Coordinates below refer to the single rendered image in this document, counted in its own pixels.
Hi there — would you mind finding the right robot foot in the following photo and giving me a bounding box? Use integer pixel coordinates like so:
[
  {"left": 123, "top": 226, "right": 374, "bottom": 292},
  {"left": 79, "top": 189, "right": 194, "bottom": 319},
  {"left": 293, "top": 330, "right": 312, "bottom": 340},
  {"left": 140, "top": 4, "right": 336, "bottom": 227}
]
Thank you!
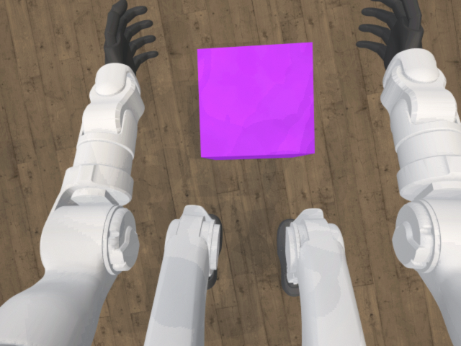
[{"left": 277, "top": 219, "right": 300, "bottom": 297}]

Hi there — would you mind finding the right robot hand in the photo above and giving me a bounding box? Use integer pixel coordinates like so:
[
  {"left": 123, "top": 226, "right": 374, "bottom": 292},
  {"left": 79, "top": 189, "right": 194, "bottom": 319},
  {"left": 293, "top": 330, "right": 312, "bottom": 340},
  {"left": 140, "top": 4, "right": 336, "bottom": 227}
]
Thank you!
[{"left": 356, "top": 0, "right": 424, "bottom": 70}]

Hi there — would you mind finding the carton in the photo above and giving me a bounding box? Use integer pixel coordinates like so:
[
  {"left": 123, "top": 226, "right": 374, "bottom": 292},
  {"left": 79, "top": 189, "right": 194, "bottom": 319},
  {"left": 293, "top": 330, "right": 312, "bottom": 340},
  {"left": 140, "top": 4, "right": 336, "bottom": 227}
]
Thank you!
[{"left": 197, "top": 43, "right": 315, "bottom": 160}]

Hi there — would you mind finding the robot left forearm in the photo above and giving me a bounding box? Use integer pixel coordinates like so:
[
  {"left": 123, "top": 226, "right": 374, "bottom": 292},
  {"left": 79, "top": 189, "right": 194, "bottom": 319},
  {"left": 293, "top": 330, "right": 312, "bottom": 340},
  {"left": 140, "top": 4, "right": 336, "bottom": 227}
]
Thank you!
[{"left": 40, "top": 63, "right": 145, "bottom": 267}]

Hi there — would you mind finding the robot right upper arm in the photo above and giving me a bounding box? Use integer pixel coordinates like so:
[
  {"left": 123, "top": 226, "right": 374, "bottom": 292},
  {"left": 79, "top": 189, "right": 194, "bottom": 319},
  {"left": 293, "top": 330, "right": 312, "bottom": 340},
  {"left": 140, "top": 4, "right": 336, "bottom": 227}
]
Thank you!
[{"left": 392, "top": 198, "right": 461, "bottom": 346}]

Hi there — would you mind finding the left robot hand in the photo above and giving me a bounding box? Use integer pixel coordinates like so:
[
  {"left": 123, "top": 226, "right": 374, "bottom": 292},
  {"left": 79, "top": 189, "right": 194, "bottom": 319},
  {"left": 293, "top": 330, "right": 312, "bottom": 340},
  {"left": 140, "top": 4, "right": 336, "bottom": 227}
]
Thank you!
[{"left": 104, "top": 0, "right": 158, "bottom": 76}]

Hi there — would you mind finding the robot left upper arm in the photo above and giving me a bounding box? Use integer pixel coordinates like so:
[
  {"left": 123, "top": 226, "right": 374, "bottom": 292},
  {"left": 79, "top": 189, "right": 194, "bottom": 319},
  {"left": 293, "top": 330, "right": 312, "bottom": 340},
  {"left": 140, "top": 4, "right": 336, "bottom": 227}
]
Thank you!
[{"left": 0, "top": 205, "right": 140, "bottom": 346}]

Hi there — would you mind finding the robot left shin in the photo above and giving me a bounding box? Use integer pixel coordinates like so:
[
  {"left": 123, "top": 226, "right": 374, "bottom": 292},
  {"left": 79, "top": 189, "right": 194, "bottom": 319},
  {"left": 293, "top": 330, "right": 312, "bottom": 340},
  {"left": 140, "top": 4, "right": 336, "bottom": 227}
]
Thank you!
[{"left": 164, "top": 205, "right": 214, "bottom": 277}]

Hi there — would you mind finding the robot right forearm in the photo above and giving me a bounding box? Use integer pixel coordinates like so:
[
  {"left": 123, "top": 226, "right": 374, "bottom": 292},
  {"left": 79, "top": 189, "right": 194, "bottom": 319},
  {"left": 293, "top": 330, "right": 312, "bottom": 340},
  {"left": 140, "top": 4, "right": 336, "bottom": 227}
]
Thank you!
[{"left": 380, "top": 48, "right": 461, "bottom": 201}]

